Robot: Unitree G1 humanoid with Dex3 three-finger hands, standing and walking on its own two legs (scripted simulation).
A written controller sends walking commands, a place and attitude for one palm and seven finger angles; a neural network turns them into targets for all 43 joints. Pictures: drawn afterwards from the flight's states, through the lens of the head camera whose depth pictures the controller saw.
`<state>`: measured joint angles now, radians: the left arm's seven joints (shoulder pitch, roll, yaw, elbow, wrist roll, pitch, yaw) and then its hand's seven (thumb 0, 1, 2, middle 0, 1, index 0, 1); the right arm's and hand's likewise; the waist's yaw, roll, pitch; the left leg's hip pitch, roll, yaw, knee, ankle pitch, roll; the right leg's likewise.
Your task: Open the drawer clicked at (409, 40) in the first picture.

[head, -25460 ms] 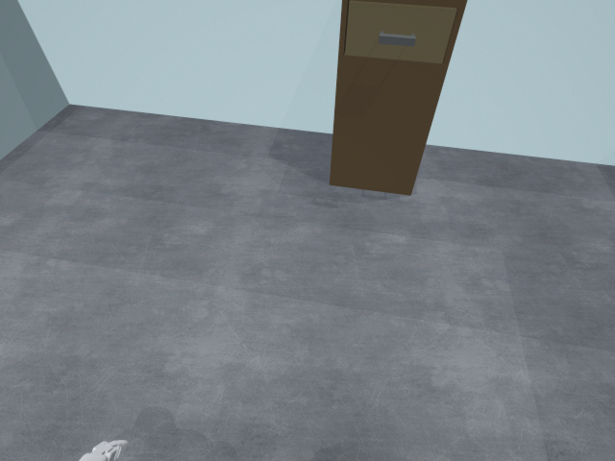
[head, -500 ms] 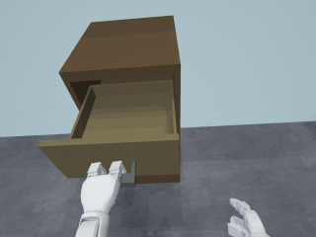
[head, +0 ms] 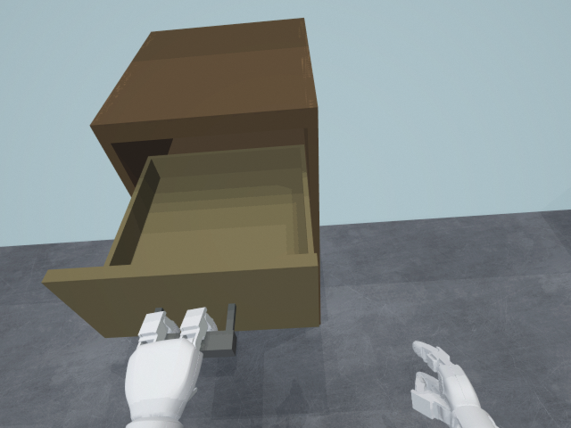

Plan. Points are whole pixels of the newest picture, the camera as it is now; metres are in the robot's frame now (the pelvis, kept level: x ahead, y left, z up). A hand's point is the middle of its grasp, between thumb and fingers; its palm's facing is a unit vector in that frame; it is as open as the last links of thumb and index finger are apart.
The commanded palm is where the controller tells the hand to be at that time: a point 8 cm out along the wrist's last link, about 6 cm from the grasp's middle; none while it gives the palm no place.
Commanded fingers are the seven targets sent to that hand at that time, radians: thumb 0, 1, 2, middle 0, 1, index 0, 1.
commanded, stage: open the thumb to release the handle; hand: left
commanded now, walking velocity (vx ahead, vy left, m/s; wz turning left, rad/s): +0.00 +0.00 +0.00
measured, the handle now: (192, 329) +0.25 +0.16 +0.02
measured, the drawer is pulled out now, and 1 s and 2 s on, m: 0.30 0.28 0.28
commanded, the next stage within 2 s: lift the hand off the handle in 0.54 s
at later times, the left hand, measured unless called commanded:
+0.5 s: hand (188, 359) +0.22 +0.16 +0.00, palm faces +0.02 -0.15 -0.99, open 11.4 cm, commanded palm +0.18 +0.18 +0.05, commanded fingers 0.00 -0.50 0.30 -0.30 -1.20 -0.30 -1.20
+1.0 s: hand (188, 358) +0.22 +0.16 +0.00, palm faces +0.04 -0.14 -0.99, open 13.8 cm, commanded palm +0.18 +0.17 +0.06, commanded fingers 0.00 -0.50 0.30 -0.30 -1.20 -0.30 -1.20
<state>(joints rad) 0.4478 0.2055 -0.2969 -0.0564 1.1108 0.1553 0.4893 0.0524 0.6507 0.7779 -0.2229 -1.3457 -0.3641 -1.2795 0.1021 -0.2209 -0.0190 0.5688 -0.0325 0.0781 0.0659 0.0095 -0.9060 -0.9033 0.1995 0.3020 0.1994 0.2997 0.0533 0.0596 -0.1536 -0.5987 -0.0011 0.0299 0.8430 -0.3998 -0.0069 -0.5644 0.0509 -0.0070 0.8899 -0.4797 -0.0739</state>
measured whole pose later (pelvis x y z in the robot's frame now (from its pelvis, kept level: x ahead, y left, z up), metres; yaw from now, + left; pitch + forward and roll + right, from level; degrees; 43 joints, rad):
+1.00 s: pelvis -0.01 +0.00 +0.01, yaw +1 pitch +8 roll +2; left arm 0.24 0.20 -0.34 0.09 1.08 0.22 0.47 0.00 -0.49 0.31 -0.31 -1.21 -0.32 -1.20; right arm 0.09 -0.20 -0.01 0.63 -0.01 0.10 0.01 0.01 -0.91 -0.90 0.20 0.30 0.20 0.30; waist 0.07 0.06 -0.13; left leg -0.57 -0.01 0.01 0.80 -0.36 0.00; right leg -0.52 0.04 -0.02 0.84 -0.45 -0.07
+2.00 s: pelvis +0.00 +0.01 +0.04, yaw +0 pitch -2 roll +1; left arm 0.24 0.33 -0.33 -0.38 0.97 0.32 0.13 0.00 -0.49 0.30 -0.32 -1.20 -0.32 -1.20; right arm 0.02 -0.21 0.05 0.62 0.03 0.13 0.06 0.01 -0.91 -0.90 0.20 0.30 0.20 0.30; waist 0.10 0.12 -0.07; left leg -0.24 -0.01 0.03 0.53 -0.26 0.01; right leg -0.21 0.05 0.00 0.57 -0.34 -0.06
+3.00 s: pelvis +0.00 +0.02 +0.04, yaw +2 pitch -3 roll +0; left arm 0.38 0.39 -0.01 -0.49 0.51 0.18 0.06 0.00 -0.49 0.31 -0.31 -1.19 -0.32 -1.20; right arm 0.04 -0.24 0.04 0.58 0.02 0.08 0.01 0.01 -0.91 -0.90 0.20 0.30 0.20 0.30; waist 0.10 0.12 0.00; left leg -0.20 -0.02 0.00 0.48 -0.23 0.02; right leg -0.13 0.04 -0.02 0.48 -0.29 -0.04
